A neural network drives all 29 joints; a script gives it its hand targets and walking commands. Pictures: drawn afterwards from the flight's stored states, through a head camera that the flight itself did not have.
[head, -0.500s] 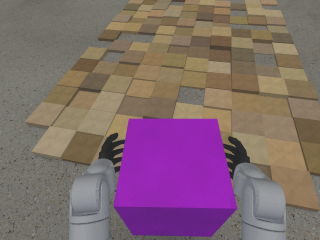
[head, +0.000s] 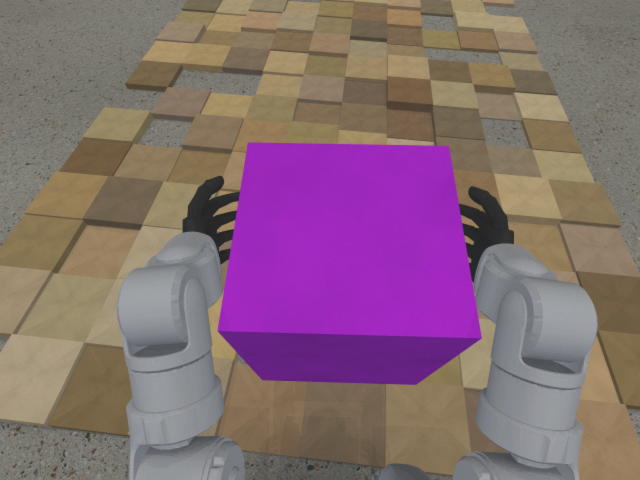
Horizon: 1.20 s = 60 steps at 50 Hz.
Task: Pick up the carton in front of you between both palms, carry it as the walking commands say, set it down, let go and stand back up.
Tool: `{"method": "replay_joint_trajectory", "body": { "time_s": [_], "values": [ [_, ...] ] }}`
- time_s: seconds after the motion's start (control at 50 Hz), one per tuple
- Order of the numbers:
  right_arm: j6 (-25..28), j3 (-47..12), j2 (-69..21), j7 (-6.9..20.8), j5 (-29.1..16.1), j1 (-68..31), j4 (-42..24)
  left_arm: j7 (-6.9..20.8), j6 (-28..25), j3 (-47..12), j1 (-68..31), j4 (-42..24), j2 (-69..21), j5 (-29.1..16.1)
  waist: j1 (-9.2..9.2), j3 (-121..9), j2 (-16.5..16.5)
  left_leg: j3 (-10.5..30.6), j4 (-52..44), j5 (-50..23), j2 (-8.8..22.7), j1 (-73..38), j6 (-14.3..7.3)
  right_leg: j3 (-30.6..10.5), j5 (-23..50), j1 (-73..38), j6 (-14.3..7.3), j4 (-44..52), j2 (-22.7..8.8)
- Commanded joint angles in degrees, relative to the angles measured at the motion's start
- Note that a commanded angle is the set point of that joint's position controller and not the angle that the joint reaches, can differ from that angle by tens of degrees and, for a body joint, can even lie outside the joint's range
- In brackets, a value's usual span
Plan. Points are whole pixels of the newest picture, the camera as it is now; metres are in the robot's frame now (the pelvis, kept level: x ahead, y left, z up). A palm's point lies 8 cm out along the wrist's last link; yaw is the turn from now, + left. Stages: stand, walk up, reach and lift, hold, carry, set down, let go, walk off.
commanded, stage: carry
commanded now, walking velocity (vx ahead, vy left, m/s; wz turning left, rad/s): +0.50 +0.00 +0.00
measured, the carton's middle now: (342, 279) +0.33 -0.01 +0.07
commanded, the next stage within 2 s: none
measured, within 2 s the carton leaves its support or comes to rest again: neither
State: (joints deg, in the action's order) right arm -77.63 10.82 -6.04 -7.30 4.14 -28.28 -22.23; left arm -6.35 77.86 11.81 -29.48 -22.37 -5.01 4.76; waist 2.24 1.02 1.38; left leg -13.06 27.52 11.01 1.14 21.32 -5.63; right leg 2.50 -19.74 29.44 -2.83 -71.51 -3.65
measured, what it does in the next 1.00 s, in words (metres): walks ahead: right foot, then left foot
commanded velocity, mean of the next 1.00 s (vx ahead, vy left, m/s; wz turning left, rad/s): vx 0.50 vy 0.00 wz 0.00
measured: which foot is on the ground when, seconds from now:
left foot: down 0.00-0.32, up 0.34-0.64, down 0.66-1.00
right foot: up 0.00-0.26, down 0.28-0.76, up 0.78-1.00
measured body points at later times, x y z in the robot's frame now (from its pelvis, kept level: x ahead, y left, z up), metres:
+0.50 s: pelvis +0.32 -0.03 +0.02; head +0.43 -0.03 +0.45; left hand +0.71 +0.16 +0.13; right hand +0.75 -0.14 +0.13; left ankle +0.30 +0.10 -0.61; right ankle +0.33 -0.10 -0.71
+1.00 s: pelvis +0.66 +0.01 +0.00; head +0.74 +0.03 +0.45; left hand +1.07 +0.15 +0.15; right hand +1.05 -0.16 +0.15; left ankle +0.58 +0.10 -0.74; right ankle +0.75 -0.10 -0.66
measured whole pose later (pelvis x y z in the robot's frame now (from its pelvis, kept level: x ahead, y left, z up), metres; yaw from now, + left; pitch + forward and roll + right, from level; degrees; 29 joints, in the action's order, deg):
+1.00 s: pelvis +0.66 +0.01 +0.00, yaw +2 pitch +7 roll -2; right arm -74.5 17.4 -1.7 -7.8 2.7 -45.5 -4.7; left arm -7.7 75.2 17.0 -48.8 -3.7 -2.1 5.6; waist 4.6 3.0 0.5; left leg -5.4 25.8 19.6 2.0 13.0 -2.0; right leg 5.0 -20.7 44.7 -2.8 -58.6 -1.0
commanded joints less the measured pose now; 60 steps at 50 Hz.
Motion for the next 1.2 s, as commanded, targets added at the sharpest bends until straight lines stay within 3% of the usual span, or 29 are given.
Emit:
{"method": "replay_joint_trajectory", "body": {
  "time_s": [0.0,0.18,0.22,0.26,0.28,0.3,0.32,0.34,0.4,0.46,0.54,0.58,0.6,0.64,0.66,0.68,0.7,0.72,0.74,0.76,0.8,0.9,0.96,1.0,1.04,1.06,1.08,1.1,1.18],
  "values": [
    [0.36,-40.75,-43.8,14.51,-26.89,-41.82,0.07,11.83,-0.23,-41.01,-37.15,3.94,-45.24,-23.24,-0.35,-26.45,-6.78,18.23,-10.36,-12.65,15.55,-26.1,-4.8,-0.75,3.62,10.53,0.01,1.34,-1.78],
    [1.84,-35.01,-46.58,14.17,-27.26,-57.54,15.65,11.21,-1.76,-36.52,-54.23,19.29,-49.27,-25.13,1.42,-19.71,-8.91,9.57,-7.99,-22.24,10.66,-26.95,-5.33,6.72,10.48,12.46,-0.25,26.04,1.33],
    [1.89,-33.33,-47.55,13.81,-27.18,-59.97,17.93,11.14,-1.76,-34.45,-56.32,22.14,-50.11,-25.34,0.29,-20.57,-11.08,7.53,-4.07,-31.38,10.19,-27.27,-3.62,8.99,10.77,6.41,-1.89,31.4,3.77],
    [1.73,-31.85,-48.66,13.37,-26.85,-61.67,20.0,11.32,-1.73,-32.22,-57.54,25.02,-51.07,-25.35,-3.8,-24.74,-9.46,2.93,10.42,-46.51,8.71,-25.05,-0.25,12.14,13.76,-8.26,-2.97,39.32,8.4],
    [1.74,-31.4,-49.31,13.14,-26.6,-62.88,20.75,11.55,-1.87,-31.28,-57.59,26.13,-51.45,-25.36,-6.34,-29.53,-5.26,2.12,22.88,-37.17,6.32,-16.93,2.11,8.49,18.0,-23.32,-3.66,42.62,5.64],
    [1.6,-30.77,-51.59,12.93,-26.31,-63.85,20.89,11.63,-2.03,-30.3,-58.42,27.01,-50.93,-25.04,-6.47,-39.53,8.29,6.26,40.36,-11.12,2.78,4.35,4.49,-17.35,23.82,-47.66,-11.75,39.0,-13.73],
    [1.31,-29.62,-50.78,12.75,-25.43,-63.89,20.99,11.73,-2.35,-29.83,-56.66,28.29,-53.68,-25.74,-9.35,-40.86,17.94,9.48,51.87,18.01,-5.79,17.86,5.26,-33.87,28.09,-52.9,-17.07,47.04,-16.55],
    [1.71,-29.8,-52.59,12.33,-25.04,-65.95,20.64,11.9,-2.5,-29.7,-58.85,25.27,-54.4,-26.42,-8.39,-38.83,14.65,15.4,58.53,17.9,-2.45,25.05,3.62,-30.72,29.22,-54.25,-16.64,45.27,-16.0],
    [2.37,-27.77,-53.06,10.8,-22.33,-65.43,15.64,11.77,-3.34,-31.57,-64.26,15.6,-59.17,-28.41,-7.13,-33.09,2.99,16.11,52.51,12.81,2.11,28.96,2.38,-19.58,28.96,-47.06,-10.88,43.71,-13.29],
    [3.21,-29.05,-51.37,9.56,-19.5,-60.19,11.56,11.07,-3.76,-33.98,-63.62,7.42,-58.29,-28.44,-6.6,-32.94,3.18,13.68,43.98,11.91,2.03,27.64,3.16,-14.26,30.02,-45.28,-9.93,44.95,-12.77],
    [4.1,-31.94,-47.71,8.53,-16.77,-54.91,9.96,11.32,-3.57,-37.11,-59.49,4.62,-52.95,-27.37,-7.22,-28.85,4.54,7.62,22.04,-0.45,-1.7,22.56,3.88,-4.81,50.63,-42.68,-7.58,44.59,-6.69],
    [3.88,-32.89,-45.01,8.67,-16.43,-54.22,9.51,11.68,-3.68,-37.4,-55.7,7.71,-49.53,-26.12,-6.8,-28.29,11.14,5.99,4.55,-10.83,-2.05,13.07,3.82,0.68,44.45,-39.59,-5.14,42.24,-3.68],
    [3.67,-33.46,-43.95,8.97,-17.01,-54.68,9.63,11.96,-3.52,-37.39,-54.54,9.42,-48.61,-26.09,-6.56,-28.57,10.34,4.47,0.98,-16.28,-3.53,6.04,4.08,1.53,42.24,-37.07,-4.37,41.64,-3.28],
    [3.23,-33.91,-43.68,10.03,-18.95,-55.08,11.59,12.5,-3.12,-37.9,-54.14,12.77,-48.18,-26.05,-0.37,-32.38,8.09,3.56,-4.33,-26.75,-3.77,-11.82,2.9,5.15,47.47,-32.51,-1.95,27.82,-2.7],
    [3.0,-33.88,-43.42,10.82,-19.85,-55.32,12.64,12.7,-2.99,-37.82,-54.65,14.71,-48.13,-25.86,2.67,-32.7,2.33,2.42,-5.54,-27.83,-2.1,-21.56,3.44,5.68,40.07,-25.45,-0.63,18.15,-1.19],
    [2.75,-34.08,-43.2,11.58,-20.47,-57.07,14.33,12.81,-2.68,-37.47,-56.62,16.03,-48.67,-25.86,0.74,-36.06,-11.17,15.31,4.44,-49.61,10.71,-39.95,-0.64,1.25,8.37,-7.72,0.41,7.08,1.72],
    [1.95,-32.97,-43.87,12.19,-21.24,-55.19,18.57,12.67,-1.89,-36.69,-57.1,19.38,-47.67,-25.69,1.37,-38.33,-18.98,28.33,9.52,-69.27,18.74,-51.58,-5.73,-1.43,-12.84,6.77,0.99,-5.85,6.57],
    [1.58,-31.6,-43.53,12.63,-21.9,-54.5,20.91,12.33,-1.51,-35.09,-55.69,22.55,-48.34,-24.68,3.05,-42.33,-20.46,31.72,9.67,-63.73,21.3,-57.45,-11.22,-5.17,-14.75,15.98,0.78,-15.32,6.48],
    [1.88,-31.75,-45.73,13.06,-22.89,-55.96,21.07,12.15,-1.38,-33.76,-56.41,22.42,-49.62,-24.14,3.82,-42.53,-17.27,38.11,3.42,-38.58,22.42,-53.45,-14.65,-5.57,-11.37,20.52,0.87,-20.33,5.13],
    [2.21,-31.68,-48.9,13.55,-24.42,-59.52,18.86,12.05,-1.4,-33.52,-59.65,21.04,-51.73,-24.14,2.67,-38.13,-12.65,38.04,1.01,-28.92,21.41,-47.43,-14.42,-5.04,-8.53,23.57,1.15,-22.6,3.0],
    [2.51,-33.13,-53.71,13.99,-27.75,-67.31,14.59,11.6,-1.83,-32.49,-62.7,20.34,-54.33,-23.97,3.32,-32.74,-6.12,33.33,1.2,-31.09,17.05,-45.03,-10.73,-3.03,-9.32,27.59,1.05,-19.53,2.66],
    [3.14,-33.67,-54.72,13.82,-29.56,-67.05,9.82,8.77,-3.55,-31.39,-56.47,19.6,-53.29,-19.89,3.28,-31.41,-7.24,23.9,-1.79,-29.27,13.76,-37.67,-6.55,1.87,-12.61,24.31,0.06,0.69,2.72],
    [3.22,-34.62,-53.09,14.35,-30.1,-65.47,10.51,7.75,-3.88,-31.64,-54.54,18.88,-50.76,-17.7,1.26,-29.77,-13.19,14.17,-2.33,-37.29,10.13,-30.09,-3.75,4.42,5.56,11.54,0.07,20.38,3.36],
    [3.27,-34.74,-52.17,14.62,-28.96,-62.06,14.15,7.87,-3.8,-32.13,-52.9,20.35,-49.62,-17.26,-0.54,-29.3,-12.5,9.35,1.31,-45.84,7.36,-25.0,-1.15,9.11,14.24,-2.17,0.19,34.25,7.19],
    [3.37,-34.67,-51.39,14.64,-27.6,-60.33,17.63,8.86,-3.74,-32.32,-51.31,23.18,-49.87,-18.33,-5.67,-32.34,-10.04,6.35,14.26,-45.84,7.02,-19.4,1.81,10.56,23.75,-21.36,-0.57,43.98,8.07],
    [3.47,-34.44,-50.73,14.53,-26.69,-60.28,19.17,9.69,-3.67,-32.38,-51.1,24.32,-50.53,-19.45,-8.6,-32.78,-6.12,7.68,23.84,-34.09,5.65,-8.95,2.52,6.54,22.85,-32.97,-0.7,42.19,5.3],
    [3.26,-34.05,-51.89,14.48,-25.44,-58.87,21.23,10.52,-3.62,-32.12,-51.68,26.36,-50.01,-20.05,-5.13,-38.2,9.63,9.07,38.44,11.24,-0.64,7.46,4.77,-19.78,39.63,-46.83,-7.05,40.61,-13.75],
    [2.99,-32.1,-50.77,14.26,-24.56,-58.88,22.15,11.2,-3.78,-32.09,-50.41,28.39,-51.72,-21.17,-6.8,-43.08,16.75,13.55,53.69,18.65,-5.26,14.89,4.48,-36.94,29.9,-50.25,-14.77,46.79,-19.07],
    [4.31,-31.78,-54.2,12.39,-23.83,-64.36,18.02,13.51,-4.57,-35.54,-62.67,18.86,-59.79,-28.69,-4.38,-31.76,2.49,16.42,56.38,10.67,1.15,23.74,3.08,-22.14,22.86,-38.11,-10.33,46.97,-12.79]
  ]
}}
